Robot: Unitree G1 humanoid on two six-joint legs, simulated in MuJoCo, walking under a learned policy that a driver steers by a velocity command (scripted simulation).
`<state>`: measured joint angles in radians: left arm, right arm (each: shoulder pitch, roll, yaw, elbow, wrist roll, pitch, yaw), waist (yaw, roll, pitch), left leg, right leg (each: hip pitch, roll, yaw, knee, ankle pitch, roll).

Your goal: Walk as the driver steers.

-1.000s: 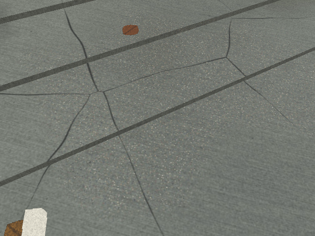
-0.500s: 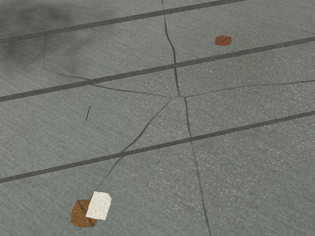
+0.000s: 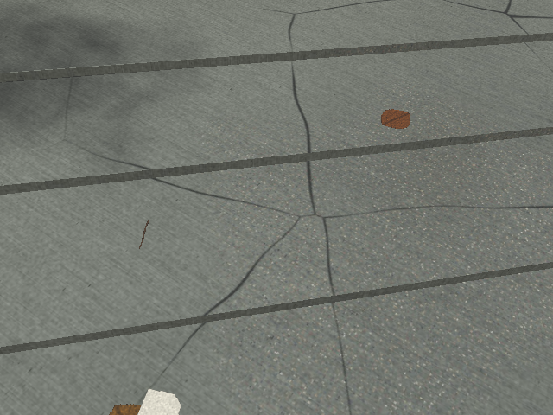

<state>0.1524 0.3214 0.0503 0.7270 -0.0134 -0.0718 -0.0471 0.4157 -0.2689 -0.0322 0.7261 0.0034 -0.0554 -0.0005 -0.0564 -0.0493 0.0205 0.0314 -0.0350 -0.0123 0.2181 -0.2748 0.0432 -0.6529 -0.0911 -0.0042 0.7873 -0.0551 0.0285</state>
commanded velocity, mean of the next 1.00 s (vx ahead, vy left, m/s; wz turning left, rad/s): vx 0.49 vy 0.00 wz -0.09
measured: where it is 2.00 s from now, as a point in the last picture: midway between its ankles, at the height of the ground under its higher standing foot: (321, 201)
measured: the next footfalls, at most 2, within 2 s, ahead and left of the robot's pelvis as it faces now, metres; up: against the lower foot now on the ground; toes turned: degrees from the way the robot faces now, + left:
right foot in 0.18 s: +0.30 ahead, -0.13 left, +0.00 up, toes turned -1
left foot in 0.72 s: +0.59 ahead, +0.10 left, +0.00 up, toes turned +0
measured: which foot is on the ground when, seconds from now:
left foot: down 0.00-0.18, up 0.20-0.70, down 0.72-1.00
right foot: up 0.00-0.16, down 0.18-0.74, up 0.76-1.00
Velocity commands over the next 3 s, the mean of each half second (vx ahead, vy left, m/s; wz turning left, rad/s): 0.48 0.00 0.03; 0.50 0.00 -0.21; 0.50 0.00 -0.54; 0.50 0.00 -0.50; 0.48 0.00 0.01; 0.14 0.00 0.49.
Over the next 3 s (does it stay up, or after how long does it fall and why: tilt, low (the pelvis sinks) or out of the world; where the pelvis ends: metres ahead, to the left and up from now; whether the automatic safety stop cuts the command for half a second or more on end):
stays up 1.38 -0.47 0.06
